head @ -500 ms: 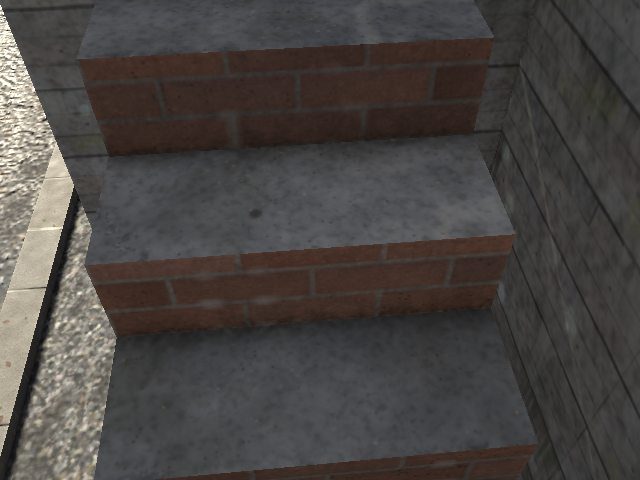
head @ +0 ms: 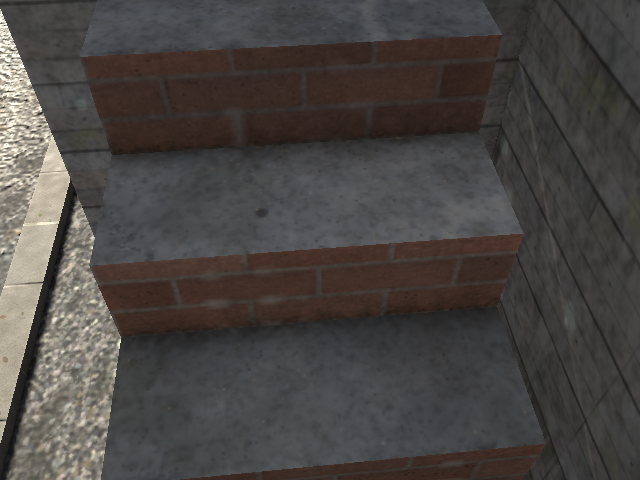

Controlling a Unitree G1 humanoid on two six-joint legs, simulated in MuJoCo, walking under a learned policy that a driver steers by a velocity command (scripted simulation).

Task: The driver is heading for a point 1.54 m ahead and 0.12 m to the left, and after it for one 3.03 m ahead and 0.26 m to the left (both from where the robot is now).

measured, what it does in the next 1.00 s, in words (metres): stands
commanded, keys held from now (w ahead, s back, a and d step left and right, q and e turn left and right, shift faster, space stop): no key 0.80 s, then w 0.20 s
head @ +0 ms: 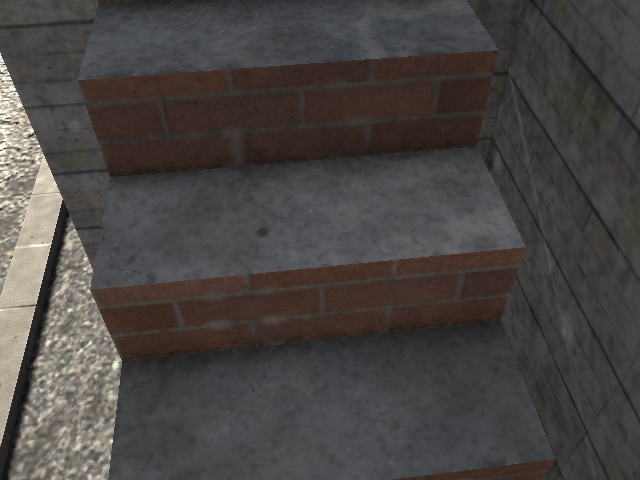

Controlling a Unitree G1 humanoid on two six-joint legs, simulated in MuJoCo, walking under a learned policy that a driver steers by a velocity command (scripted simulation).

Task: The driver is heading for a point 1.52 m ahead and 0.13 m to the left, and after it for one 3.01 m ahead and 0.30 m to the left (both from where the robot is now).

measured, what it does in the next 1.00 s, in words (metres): climbs: left foot 0.20 m higher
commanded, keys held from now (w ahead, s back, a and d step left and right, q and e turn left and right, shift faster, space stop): w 1.00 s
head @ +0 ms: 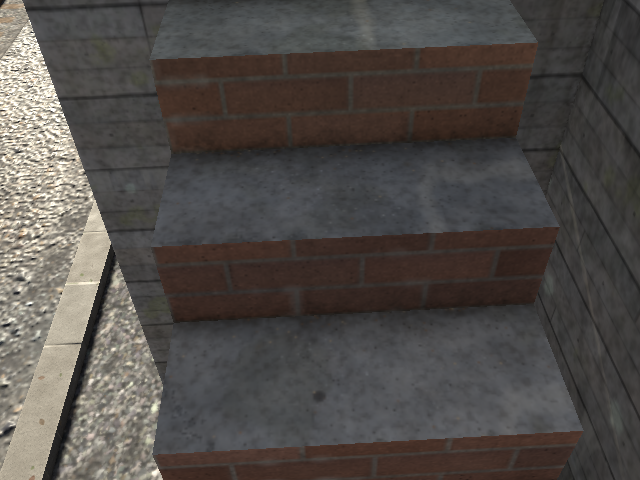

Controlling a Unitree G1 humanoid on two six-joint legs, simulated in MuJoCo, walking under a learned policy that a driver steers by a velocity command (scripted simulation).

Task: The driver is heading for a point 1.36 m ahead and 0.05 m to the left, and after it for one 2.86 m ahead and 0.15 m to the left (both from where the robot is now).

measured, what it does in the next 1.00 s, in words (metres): climbs: right foot, then left foot 0.19 m higher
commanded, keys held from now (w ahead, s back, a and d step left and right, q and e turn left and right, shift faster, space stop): w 1.00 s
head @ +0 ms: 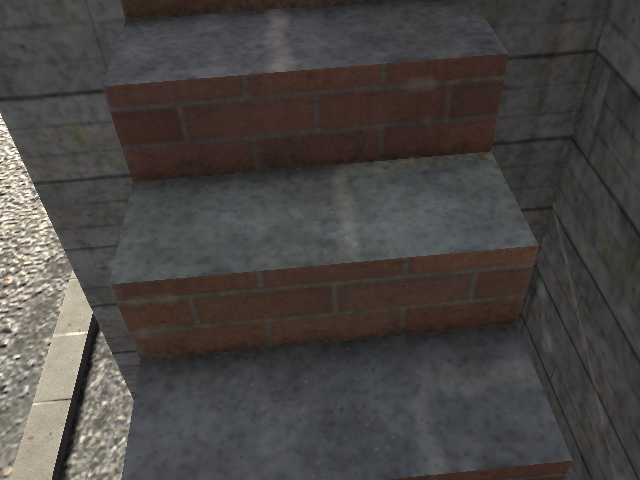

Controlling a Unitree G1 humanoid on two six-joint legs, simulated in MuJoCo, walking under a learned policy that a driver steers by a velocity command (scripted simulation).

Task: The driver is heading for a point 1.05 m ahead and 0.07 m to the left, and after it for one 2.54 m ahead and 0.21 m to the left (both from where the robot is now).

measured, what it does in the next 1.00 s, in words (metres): climbs: right foot 0.19 m higher, then left foot 0.19 m higher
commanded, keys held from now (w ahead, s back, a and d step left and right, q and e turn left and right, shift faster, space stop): w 1.00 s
